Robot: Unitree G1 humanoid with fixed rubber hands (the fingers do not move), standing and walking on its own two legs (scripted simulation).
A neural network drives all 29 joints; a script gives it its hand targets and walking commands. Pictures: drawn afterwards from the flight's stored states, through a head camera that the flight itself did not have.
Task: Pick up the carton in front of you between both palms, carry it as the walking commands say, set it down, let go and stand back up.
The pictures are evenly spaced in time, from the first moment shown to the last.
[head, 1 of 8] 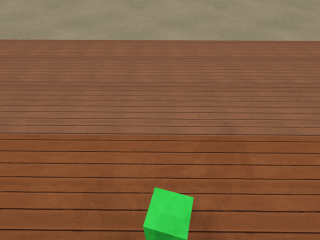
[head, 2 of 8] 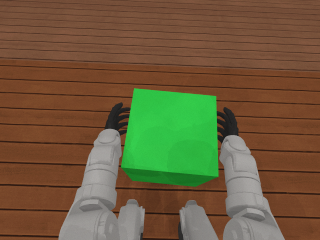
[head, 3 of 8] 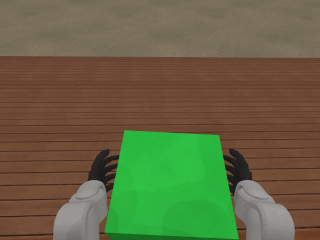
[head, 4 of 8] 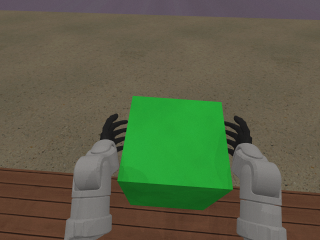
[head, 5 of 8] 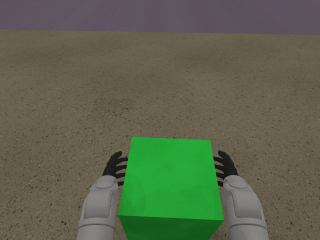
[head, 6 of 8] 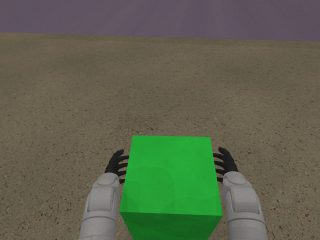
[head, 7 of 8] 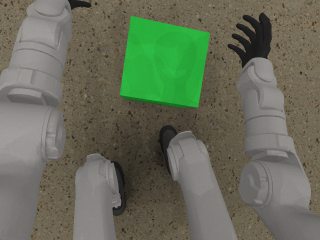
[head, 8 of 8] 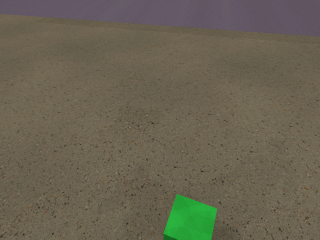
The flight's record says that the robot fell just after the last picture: no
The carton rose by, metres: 0.69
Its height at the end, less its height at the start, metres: -0.50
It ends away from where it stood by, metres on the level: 5.05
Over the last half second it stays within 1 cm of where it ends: yes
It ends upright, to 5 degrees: yes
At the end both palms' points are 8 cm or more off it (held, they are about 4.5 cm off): yes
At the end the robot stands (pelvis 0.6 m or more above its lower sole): yes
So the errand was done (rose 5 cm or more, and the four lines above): yes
